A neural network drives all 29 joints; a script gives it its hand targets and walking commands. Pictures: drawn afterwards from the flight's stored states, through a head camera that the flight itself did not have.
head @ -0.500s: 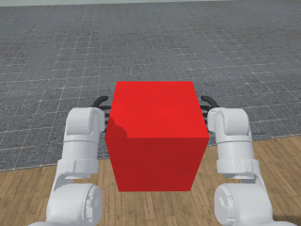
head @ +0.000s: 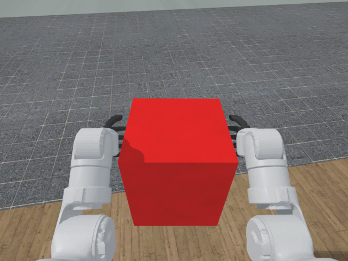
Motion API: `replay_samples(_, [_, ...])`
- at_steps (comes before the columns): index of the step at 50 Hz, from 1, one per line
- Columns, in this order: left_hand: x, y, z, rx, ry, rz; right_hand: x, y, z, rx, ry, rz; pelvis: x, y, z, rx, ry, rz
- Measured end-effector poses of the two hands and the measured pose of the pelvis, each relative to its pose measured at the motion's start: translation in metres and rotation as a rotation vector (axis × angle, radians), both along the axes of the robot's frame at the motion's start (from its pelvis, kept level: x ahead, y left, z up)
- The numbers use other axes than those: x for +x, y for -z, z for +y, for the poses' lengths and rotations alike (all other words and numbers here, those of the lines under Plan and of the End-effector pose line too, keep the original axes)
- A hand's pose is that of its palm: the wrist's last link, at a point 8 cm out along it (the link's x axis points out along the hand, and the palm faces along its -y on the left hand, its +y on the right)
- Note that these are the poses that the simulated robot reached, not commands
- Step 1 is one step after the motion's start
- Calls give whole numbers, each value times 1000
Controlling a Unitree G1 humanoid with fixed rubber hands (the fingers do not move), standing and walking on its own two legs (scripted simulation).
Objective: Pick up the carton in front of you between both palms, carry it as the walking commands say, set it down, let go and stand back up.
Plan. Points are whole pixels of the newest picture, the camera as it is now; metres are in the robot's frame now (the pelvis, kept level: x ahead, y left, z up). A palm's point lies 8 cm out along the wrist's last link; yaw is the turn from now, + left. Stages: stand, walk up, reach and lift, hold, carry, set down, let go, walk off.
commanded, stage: carry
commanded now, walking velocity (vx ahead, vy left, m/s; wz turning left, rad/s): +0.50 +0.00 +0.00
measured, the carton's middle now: (176, 163) +0.34 +0.00 +0.06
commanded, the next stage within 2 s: none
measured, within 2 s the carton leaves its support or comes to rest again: neither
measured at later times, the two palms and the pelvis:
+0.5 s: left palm (131, 98) +0.54 +0.13 +0.11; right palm (230, 92) +0.56 -0.17 +0.11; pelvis +0.19 -0.04 -0.01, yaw +0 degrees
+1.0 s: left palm (141, 65) +0.84 +0.13 +0.06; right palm (214, 66) +0.82 -0.17 +0.07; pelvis +0.47 +0.00 -0.04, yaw -1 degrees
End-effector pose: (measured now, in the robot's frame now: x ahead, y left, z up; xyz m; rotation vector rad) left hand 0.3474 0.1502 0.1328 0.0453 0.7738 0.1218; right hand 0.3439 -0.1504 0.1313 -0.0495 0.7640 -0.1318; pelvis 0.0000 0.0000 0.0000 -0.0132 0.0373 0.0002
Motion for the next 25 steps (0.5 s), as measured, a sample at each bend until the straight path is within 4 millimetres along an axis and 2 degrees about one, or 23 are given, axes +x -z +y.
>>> replay_samples(7, [52, -3, -35, 13, 22, -6, 43, 4, -34, 14, 21, -6, 41, 4, -22, -4, 3, 29])
replay_samples(9, [66, 2, -44, 19, 19, -13, 60, 9, -44, 26, 24, -13, 54, 11, -29, -2, -2, 32])
replay_samples(12, [81, 17, -51, 20, 5, 18, 83, 19, -51, 35, 18, 18, 73, 9, -37, 19, -5, 37])
replay_samples(15, [96, 26, -49, 22, -13, 40, 108, 24, -49, 33, -5, 40, 92, 5, -42, 30, -1, 42])
replay_samples(18, [119, 24, -44, 22, -38, 23, 139, 21, -43, 27, -21, 23, 114, 2, -44, 31, 1, 46])
replay_samples(21, [150, 19, -37, 11, -61, -7, 172, 16, -35, 38, -25, -7, 140, 2, -43, 27, 3, 55])
replay_samples(25, [195, 21, -23, -4, -82, -25, 220, 18, -21, 51, -21, -25, 186, 7, -35, 14, 6, 61])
